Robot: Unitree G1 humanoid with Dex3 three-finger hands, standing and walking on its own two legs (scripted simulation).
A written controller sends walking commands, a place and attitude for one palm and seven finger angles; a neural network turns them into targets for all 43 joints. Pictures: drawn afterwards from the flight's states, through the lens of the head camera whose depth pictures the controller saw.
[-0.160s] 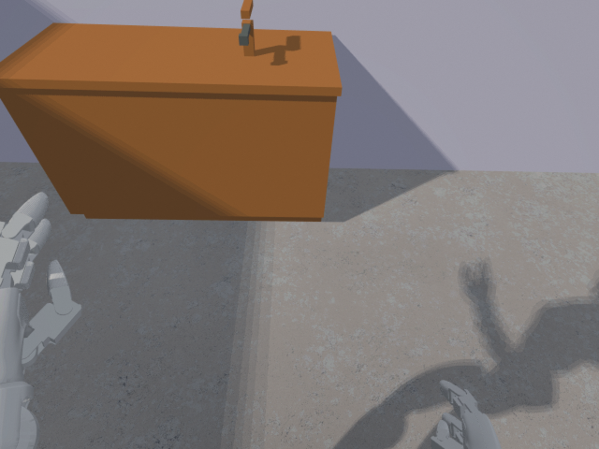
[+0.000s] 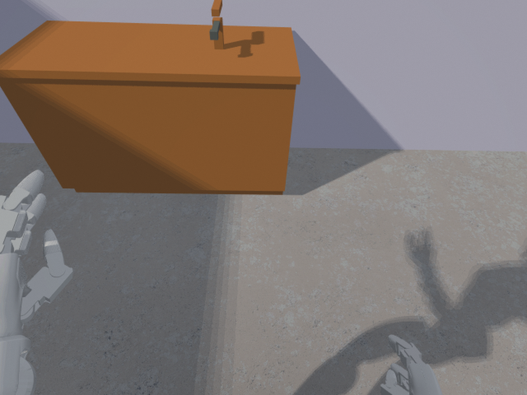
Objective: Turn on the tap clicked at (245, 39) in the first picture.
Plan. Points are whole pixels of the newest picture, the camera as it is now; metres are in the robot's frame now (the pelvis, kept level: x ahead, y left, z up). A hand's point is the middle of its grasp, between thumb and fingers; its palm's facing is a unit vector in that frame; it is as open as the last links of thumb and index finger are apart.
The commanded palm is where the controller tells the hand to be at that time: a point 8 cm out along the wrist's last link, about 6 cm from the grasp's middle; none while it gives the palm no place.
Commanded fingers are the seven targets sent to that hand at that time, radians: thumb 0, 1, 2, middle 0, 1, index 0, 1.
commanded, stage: stand and wait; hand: left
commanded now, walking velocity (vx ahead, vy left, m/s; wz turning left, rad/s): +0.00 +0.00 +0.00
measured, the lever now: (214, 34) +1.24 +0.26 +0.04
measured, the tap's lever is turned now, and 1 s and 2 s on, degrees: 0 0 0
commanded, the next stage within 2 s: look at it before walking up in 0.10 s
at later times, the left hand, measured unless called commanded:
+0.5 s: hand (60, 278) +0.20 +0.24 +0.16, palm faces +0.43 -0.83 -0.36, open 7.4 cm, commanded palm +0.15 +0.28 +0.18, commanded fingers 0.00 0.90 0.90 -0.20 -0.30 -0.20 -0.30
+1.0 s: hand (24, 231) +0.25 +0.30 +0.17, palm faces +0.57 -0.73 -0.38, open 7.4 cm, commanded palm +0.19 +0.33 +0.18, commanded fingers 0.00 0.90 0.90 -0.20 -0.30 -0.20 -0.30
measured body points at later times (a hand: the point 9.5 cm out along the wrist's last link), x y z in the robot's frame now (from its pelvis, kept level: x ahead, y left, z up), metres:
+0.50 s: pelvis +0.00 +0.00 +0.00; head -0.02 +0.00 +0.45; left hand +0.17 +0.28 +0.18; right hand +0.15 -0.23 -0.09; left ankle +0.03 +0.11 -0.74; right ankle +0.04 -0.13 -0.74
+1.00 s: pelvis +0.08 +0.03 +0.00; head +0.09 +0.05 +0.44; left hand +0.21 +0.34 +0.19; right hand +0.27 -0.15 -0.09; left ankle +0.06 +0.12 -0.74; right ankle +0.09 -0.11 -0.64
